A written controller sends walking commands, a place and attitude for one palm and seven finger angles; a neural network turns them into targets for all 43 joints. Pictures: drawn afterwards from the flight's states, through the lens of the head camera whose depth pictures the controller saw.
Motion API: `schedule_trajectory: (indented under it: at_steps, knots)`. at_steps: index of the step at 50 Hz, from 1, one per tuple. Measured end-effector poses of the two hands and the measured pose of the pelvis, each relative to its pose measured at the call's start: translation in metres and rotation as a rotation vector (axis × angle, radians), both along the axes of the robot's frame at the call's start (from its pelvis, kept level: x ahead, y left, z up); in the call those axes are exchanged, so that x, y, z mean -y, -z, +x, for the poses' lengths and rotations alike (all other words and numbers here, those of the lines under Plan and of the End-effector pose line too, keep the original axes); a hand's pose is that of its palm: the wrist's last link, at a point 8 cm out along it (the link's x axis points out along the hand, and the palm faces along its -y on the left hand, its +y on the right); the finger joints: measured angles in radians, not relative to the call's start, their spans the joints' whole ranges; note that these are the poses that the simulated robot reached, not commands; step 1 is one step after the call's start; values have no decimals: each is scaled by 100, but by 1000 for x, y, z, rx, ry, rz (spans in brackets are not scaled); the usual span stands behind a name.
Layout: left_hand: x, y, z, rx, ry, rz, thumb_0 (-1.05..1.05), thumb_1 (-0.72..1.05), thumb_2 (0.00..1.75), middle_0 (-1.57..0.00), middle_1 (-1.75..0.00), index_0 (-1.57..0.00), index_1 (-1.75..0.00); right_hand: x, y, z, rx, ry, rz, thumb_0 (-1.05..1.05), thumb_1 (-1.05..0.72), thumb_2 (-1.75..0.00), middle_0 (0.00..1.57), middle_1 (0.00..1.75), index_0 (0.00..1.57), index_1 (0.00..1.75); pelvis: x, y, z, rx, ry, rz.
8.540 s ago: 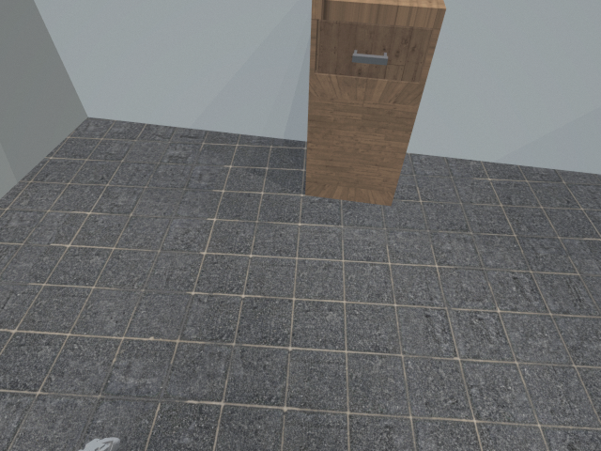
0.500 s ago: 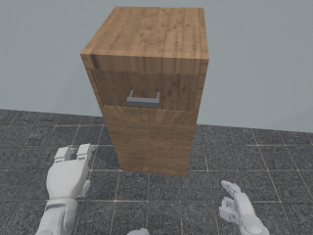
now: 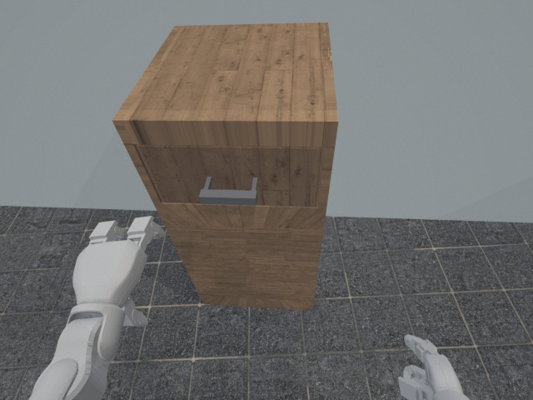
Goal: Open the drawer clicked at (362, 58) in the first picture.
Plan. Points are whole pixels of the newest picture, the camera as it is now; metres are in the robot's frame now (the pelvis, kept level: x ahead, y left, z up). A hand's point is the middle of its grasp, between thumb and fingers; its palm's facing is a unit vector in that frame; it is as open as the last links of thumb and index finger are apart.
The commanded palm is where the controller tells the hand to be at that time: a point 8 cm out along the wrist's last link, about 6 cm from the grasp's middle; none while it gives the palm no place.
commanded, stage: raise the hand with hooked fingers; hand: left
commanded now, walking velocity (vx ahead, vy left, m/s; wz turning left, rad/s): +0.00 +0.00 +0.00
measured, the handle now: (230, 189) +0.52 +0.15 -0.03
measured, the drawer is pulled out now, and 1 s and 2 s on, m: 0.00 0.00 0.00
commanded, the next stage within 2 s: move the hooked fingers above the handle in 0.70 s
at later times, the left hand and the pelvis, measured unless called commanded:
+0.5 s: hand (130, 240) +0.31 +0.24 +0.09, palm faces +0.03 -0.10 -0.99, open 13.9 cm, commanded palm +0.28 +0.24 +0.15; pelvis +0.00 +0.00 +0.01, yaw +0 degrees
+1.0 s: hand (140, 245) +0.31 +0.23 +0.07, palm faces +0.03 -0.10 -0.99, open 13.9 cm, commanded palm +0.30 +0.23 +0.14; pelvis -0.01 +0.01 +0.01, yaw +1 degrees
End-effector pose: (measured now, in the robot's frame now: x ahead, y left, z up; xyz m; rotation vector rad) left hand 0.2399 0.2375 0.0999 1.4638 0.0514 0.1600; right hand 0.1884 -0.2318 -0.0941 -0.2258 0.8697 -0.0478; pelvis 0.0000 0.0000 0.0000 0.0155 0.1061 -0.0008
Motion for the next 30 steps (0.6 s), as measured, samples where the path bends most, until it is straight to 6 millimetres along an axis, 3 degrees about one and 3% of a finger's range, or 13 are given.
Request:
schedule_trajectory:
  at_steps: [9, 18, 30]
  knots:
    - [-1, -25, 26, -1, 9, 15, -1, -45, 32, -32, -117, -32, -117, -11, -8, 13, 17, -19, 33, 2, -91, -90, 20, 30, 20, 30, 3, -6, 3, 19, -7, 2]
    - [-4, -44, 47, -24, 31, 20, -1, -49, 31, -32, -120, -32, -120, -13, -6, 5, -20, -18, 35, 1, -91, -90, 20, 30, 20, 30, 3, -10, 2, 31, -17, 0]
    - [-5, -37, 37, -38, 79, 2, -1, -49, 30, -32, -120, -32, -120, -4, 1, -18, -77, 9, 19, 2, -91, -90, 20, 30, 20, 30, -1, -10, -3, 23, -10, -2]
